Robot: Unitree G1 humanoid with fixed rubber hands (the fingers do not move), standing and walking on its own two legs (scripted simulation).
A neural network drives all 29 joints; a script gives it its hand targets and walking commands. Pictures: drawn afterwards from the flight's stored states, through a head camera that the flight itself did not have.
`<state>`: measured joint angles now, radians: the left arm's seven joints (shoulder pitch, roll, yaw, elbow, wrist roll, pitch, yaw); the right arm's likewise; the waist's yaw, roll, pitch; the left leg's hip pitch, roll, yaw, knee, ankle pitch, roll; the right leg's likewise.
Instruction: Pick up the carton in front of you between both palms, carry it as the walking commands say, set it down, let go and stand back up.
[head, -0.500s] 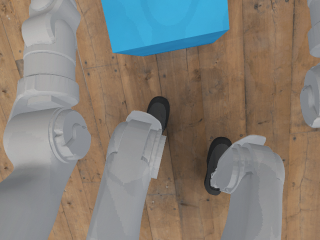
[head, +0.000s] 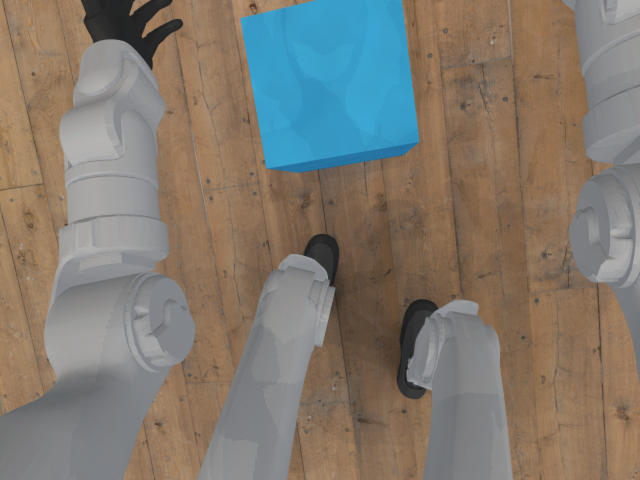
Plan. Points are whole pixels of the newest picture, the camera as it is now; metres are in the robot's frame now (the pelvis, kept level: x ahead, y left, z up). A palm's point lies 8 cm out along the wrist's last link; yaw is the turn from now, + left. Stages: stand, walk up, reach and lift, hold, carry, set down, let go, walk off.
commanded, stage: set down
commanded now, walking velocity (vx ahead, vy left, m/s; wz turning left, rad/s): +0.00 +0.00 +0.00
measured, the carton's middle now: (337, 99) +0.52 +0.14 -0.41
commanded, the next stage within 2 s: let go in 0.26 s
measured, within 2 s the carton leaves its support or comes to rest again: neither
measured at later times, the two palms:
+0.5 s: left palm (19, 31) +0.45 +0.28 +0.02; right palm out of the picture +0.59 -0.08 +0.03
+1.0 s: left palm out of the picture +0.28 +0.27 +0.14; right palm out of the picture +0.40 -0.14 +0.13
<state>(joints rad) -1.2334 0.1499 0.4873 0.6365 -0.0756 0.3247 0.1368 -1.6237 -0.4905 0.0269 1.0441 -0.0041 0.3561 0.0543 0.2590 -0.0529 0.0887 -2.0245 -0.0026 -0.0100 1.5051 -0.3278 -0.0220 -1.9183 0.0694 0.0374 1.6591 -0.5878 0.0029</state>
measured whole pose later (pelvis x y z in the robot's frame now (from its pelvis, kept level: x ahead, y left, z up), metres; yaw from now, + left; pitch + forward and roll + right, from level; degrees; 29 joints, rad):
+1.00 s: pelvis +0.08 +0.03 +0.22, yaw +0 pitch +17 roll -1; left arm 0.01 0.20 0.01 0.38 -0.02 0.08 -0.10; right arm -0.28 -0.12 -0.19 0.63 -0.09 0.07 -0.09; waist 0.16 0.01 0.02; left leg -0.75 -0.03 0.00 0.66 -0.21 0.03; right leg -0.62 0.01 0.07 0.69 -0.37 0.02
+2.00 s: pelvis +0.11 +0.01 +0.23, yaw +1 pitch +0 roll +0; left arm 0.22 0.29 0.04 0.52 0.05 0.10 0.00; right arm 0.21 -0.25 -0.04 0.63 -0.05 0.05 0.00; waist 0.00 -0.06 0.01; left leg -0.30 -0.02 -0.02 0.54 -0.24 0.01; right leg -0.14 0.01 0.05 0.53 -0.38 0.00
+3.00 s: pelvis +0.11 +0.03 +0.24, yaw -2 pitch -2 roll +0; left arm 0.20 0.38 0.01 0.88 0.03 -0.01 0.02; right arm 0.11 -0.35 -0.03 0.96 -0.02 0.00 -0.01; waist -0.01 -0.05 0.02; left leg -0.20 -0.02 0.02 0.44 -0.21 0.03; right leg -0.04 0.00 0.10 0.38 -0.30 0.02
